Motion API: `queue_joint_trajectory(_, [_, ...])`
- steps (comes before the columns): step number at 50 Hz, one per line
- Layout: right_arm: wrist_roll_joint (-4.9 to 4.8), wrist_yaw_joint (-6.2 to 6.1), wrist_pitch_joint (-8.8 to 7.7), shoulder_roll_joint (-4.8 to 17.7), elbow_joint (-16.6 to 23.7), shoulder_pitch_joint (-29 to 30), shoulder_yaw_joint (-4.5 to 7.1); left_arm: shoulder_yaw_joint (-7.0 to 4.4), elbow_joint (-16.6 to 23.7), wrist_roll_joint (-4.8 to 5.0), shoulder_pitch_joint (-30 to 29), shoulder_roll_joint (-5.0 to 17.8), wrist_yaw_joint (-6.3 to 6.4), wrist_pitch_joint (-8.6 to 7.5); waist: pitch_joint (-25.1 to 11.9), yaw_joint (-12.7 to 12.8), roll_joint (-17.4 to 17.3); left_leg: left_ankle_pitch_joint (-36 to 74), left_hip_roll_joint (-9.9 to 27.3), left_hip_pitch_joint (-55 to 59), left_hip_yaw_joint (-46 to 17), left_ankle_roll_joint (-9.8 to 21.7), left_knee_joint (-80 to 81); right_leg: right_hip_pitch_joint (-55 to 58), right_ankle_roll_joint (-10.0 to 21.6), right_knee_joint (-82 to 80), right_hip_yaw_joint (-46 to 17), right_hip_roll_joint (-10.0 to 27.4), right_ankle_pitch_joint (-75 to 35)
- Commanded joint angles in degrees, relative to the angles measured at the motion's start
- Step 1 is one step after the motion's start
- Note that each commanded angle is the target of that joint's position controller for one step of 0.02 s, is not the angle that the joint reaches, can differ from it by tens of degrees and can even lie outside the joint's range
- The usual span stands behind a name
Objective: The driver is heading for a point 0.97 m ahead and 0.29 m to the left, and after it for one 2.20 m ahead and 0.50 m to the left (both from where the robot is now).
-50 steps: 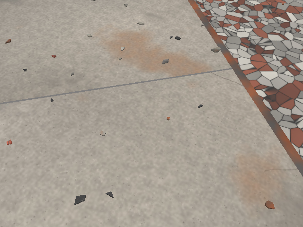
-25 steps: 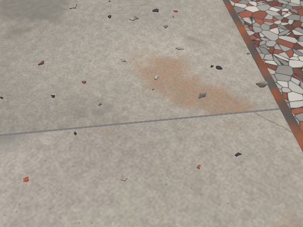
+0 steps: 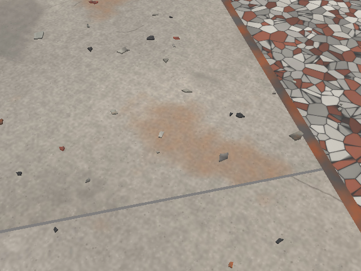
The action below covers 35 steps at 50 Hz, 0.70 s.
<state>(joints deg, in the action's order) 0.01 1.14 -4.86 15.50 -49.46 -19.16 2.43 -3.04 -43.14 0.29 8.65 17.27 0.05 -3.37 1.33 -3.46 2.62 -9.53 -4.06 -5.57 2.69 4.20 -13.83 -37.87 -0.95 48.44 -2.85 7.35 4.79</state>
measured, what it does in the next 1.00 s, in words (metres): walks ahead, turning left: right foot, then left foot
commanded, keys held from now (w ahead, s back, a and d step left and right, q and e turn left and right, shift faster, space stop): w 0.06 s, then no key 0.04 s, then q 0.90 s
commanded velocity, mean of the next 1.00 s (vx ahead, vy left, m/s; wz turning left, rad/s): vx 0.15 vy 0.00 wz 0.40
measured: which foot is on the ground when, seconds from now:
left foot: down 0.00-0.22, up 0.24-0.64, down 0.66-1.00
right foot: up 0.00-0.18, down 0.20-0.66, up 0.68-1.00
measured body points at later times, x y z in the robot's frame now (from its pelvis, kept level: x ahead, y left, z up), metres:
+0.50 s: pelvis +0.19 -0.05 -0.01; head +0.23 -0.05 +0.44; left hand +0.29 +0.24 -0.12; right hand +0.34 -0.32 -0.13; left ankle +0.21 +0.09 -0.70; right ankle +0.27 -0.15 -0.75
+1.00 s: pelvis +0.22 +0.00 +0.00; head +0.25 +0.04 +0.44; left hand +0.24 +0.32 -0.12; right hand +0.48 -0.20 -0.09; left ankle +0.20 +0.09 -0.75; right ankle +0.31 -0.14 -0.70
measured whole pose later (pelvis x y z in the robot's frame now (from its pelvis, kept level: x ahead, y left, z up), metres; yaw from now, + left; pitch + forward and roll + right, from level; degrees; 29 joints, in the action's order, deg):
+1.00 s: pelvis +0.22 +0.00 +0.00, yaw +27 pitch +2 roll -2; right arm -0.3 -2.1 1.7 17.6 -38.4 -10.4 4.4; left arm -5.0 -48.2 0.3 2.6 17.9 1.6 0.6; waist 2.7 -0.7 0.7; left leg -10.8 -3.5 -17.0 -7.0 3.1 -26.1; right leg -26.0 -4.7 46.0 -4.5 -0.8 19.7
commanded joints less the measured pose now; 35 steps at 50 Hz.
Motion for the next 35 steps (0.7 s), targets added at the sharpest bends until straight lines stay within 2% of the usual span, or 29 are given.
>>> queue_joint_trajectory(1, [-0.49,-0.75,-0.65,9.88,3.05,1.78,2.16,0.00,3.82,0.07,-3.93,1.58,-0.52,-1.02,1.29,0.44,-5.52,11.54,13.78,-1.85,-7.04,7.52,7.29,1.95,-0.29,-9.72,1.34,-0.82,-9.35])
queue_joint_trajectory(3, [-0.77,-0.84,-0.26,10.50,1.77,-0.76,2.29,0.19,4.86,0.40,-7.67,1.49,-1.07,-1.36,2.18,-1.11,-5.39,10.52,14.60,0.19,-6.81,7.44,6.80,2.54,-0.10,-13.78,2.16,-1.84,-10.99])
queue_joint_trajectory(6, [-0.64,-1.27,1.18,10.23,0.10,-2.78,2.20,0.09,6.29,-0.10,-10.95,1.85,-2.12,-2.16,2.62,-1.46,-5.74,21.84,15.60,4.65,-6.86,6.15,1.07,3.99,1.29,-18.79,2.36,-4.06,-9.59])
queue_joint_trajectory(8, [-0.76,-1.71,1.99,10.81,-0.27,-2.26,2.42,-0.64,5.84,-0.66,-8.28,3.58,-2.46,-2.62,0.22,0.90,-7.45,28.12,16.05,6.97,-8.78,4.42,-4.38,8.49,2.78,-20.95,1.67,-5.56,-7.22])
queue_joint_trajectory(9, [-0.95,-1.93,2.24,11.35,0.14,-0.53,2.58,-1.25,4.49,-1.06,-3.99,4.86,-2.27,-2.83,-2.13,3.59,-7.91,32.84,14.94,6.84,-8.94,3.23,-8.91,14.36,3.80,-22.91,2.37,-6.80,-8.28])
queue_joint_trajectory(10, [-0.92,-2.02,2.28,10.61,0.68,0.27,2.27,-2.17,2.58,-1.62,2.13,7.18,-1.83,-3.11,-6.35,6.64,-6.59,33.19,11.83,4.48,-7.78,1.16,-16.36,24.55,5.28,-25.25,2.82,-6.16,-17.35])
queue_joint_trajectory(11, [0.38,-2.06,1.97,7.61,2.76,0.64,1.15,-2.95,1.59,-2.86,9.09,11.06,-1.14,-3.10,-15.14,8.66,-1.15,17.13,7.72,-5.54,-6.15,-1.60,-30.09,41.60,8.33,-19.35,-4.71,3.20,-40.21])
queue_joint_trajectory(12, [0.35,-1.66,1.64,1.88,1.74,-10.06,-0.55,-3.19,1.79,-2.71,9.69,13.10,-0.79,-1.88,-24.60,5.03,13.44,-28.66,-0.03,-24.42,-4.50,-5.67,-51.28,60.94,19.12,-16.38,-21.59,19.64,-53.60])
queue_joint_trajectory(13, [-1.01,-1.70,1.81,8.22,0.58,-9.79,0.94,-2.52,2.98,-1.49,10.31,9.36,-0.72,-0.74,-29.39,7.78,8.53,-32.36,1.38,-26.12,-11.32,-6.10,-58.00,58.74,19.21,-18.87,-23.82,18.47,-42.84])
queue_joint_trajectory(14, [-2.42,-1.86,2.29,10.82,2.37,-3.81,2.11,-1.85,3.45,-1.01,6.51,7.32,-0.40,-0.12,-21.14,7.58,5.95,-29.27,3.74,-30.42,-9.91,-6.31,-59.61,52.00,17.02,-21.66,-17.10,15.63,-34.66])
queue_joint_trajectory(15, [-2.29,-2.45,3.12,9.75,3.14,-0.78,2.13,-1.44,3.23,-0.75,2.82,5.94,-0.01,0.22,-14.99,6.08,3.13,-25.33,5.90,-31.52,-7.87,-7.01,-57.78,44.45,15.24,-24.32,-13.18,12.92,-27.69])
queue_joint_trajectory(16, [-1.59,-2.94,4.39,9.23,3.17,0.02,2.47,-0.96,3.00,-0.70,-0.02,4.35,0.11,0.42,-10.32,4.66,2.58,-22.51,7.42,-30.04,-7.23,-7.75,-55.86,36.55,14.61,-27.09,-9.68,11.38,-22.28])
queue_joint_trajectory(17, [-1.46,-3.29,5.89,8.04,3.25,-1.36,2.60,-0.96,2.69,-1.36,-2.39,4.21,0.09,0.42,-8.02,2.52,4.51,-20.11,8.55,-25.17,-6.80,-8.21,-53.88,28.80,14.01,-30.14,-6.58,10.14,-17.09])
queue_joint_trajectory(18, [-1.36,-3.59,7.00,6.93,3.49,-2.23,2.59,-1.14,2.52,-1.91,-4.20,4.36,0.02,0.34,-6.61,1.49,5.56,-18.38,8.20,-21.98,-5.35,-8.57,-52.57,23.76,14.30,-32.60,-4.34,9.38,-13.63])
queue_joint_trajectory(19, [-1.20,-3.80,7.66,6.09,3.99,-2.54,2.61,-1.32,2.33,-2.14,-5.40,4.63,0.10,0.22,-5.89,0.94,5.91,-17.34,8.22,-20.69,-4.62,-8.74,-50.86,21.40,14.86,-34.07,-2.40,9.37,-12.07])
queue_joint_trajectory(21, [-0.75,-3.81,8.17,5.67,5.51,-0.96,2.74,-1.81,1.68,-2.00,-6.30,5.71,0.61,0.12,-5.95,0.93,5.30,-13.79,9.14,-20.32,-4.28,-8.37,-46.51,20.88,15.46,-35.49,0.06,10.19,-10.02])
queue_joint_trajectory(25, [-0.56,-2.59,8.27,5.84,8.17,3.79,2.78,-2.42,0.55,-1.35,-7.32,7.41,1.73,1.24,-6.63,2.13,4.02,-7.18,9.91,-17.39,-2.86,-6.96,-37.31,22.40,14.80,-36.34,4.14,10.96,-4.43])
queue_joint_trajectory(28, [-0.58,-1.62,8.63,6.79,9.95,6.34,3.21,-2.85,-0.54,-0.67,-6.49,8.70,1.64,2.37,-5.80,2.96,3.58,-8.38,9.36,-16.37,-1.24,-5.82,-32.34,25.40,13.89,-35.02,5.04,12.35,-2.08])
queue_joint_trajectory(30, [-0.58,-1.02,8.80,6.98,10.67,6.64,3.53,-3.14,-1.18,0.12,-6.52,9.48,1.47,3.04,-5.35,2.51,3.66,-8.61,8.66,-14.42,-0.02,-4.47,-26.83,27.41,12.26,-32.50,5.61,12.78,-1.56])
queue_joint_trajectory(31, [-0.49,-0.77,8.75,6.83,10.44,5.50,3.72,-3.20,-1.45,0.67,-7.06,9.52,1.46,3.39,-5.37,1.43,3.33,-5.88,7.61,-11.71,1.31,-3.41,-21.73,27.41,10.68,-29.99,6.73,12.06,-0.91])
queue_joint_trajectory(32, [-0.22,-0.85,8.65,7.44,10.01,4.22,4.16,-3.08,-2.24,1.08,-5.77,8.55,1.39,3.70,-5.43,1.01,2.14,-2.48,6.15,-8.25,1.52,-1.94,-17.02,26.43,8.20,-26.26,8.21,10.30,1.78])
queue_joint_trajectory(33, [0.07,-1.37,8.48,10.15,9.73,2.25,5.12,-2.68,-3.58,0.76,-2.79,6.38,1.13,4.02,-4.56,1.03,-3.72,6.71,7.72,-3.98,-3.62,0.55,-10.19,22.81,3.90,-17.93,11.53,6.50,6.87])
queue_joint_trajectory(34, [-0.11,-2.63,8.32,17.27,10.94,1.53,6.66,-1.84,-1.95,-1.94,-2.22,3.18,0.67,4.00,-4.15,3.59,-21.45,27.47,21.39,3.53,-22.93,7.39,-7.61,7.95,-2.42,-0.11,16.94,-2.27,26.33])
queue_joint_trajectory(35, [1.71,-2.17,7.07,17.77,12.10,1.50,6.34,-2.24,0.35,-1.90,-8.58,4.66,1.25,3.87,-5.23,0.10,-19.70,24.79,25.80,0.12,-31.95,15.97,-4.80,1.12,-3.48,11.93,6.74,-7.35,34.52])
Velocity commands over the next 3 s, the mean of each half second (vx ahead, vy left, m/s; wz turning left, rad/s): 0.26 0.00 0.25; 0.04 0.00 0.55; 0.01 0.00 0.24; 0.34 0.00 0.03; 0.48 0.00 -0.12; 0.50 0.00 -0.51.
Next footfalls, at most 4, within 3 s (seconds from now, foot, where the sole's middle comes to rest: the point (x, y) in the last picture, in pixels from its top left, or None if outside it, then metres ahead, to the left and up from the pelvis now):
0.20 right None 0.31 -0.15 -0.79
0.66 left None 0.24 0.10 -0.79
1.14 right None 0.35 -0.07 -0.79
1.44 left None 0.18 0.11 -0.79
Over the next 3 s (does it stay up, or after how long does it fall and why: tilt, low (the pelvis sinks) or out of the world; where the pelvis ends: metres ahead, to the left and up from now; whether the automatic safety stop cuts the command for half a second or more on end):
stays up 0.86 0.31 0.00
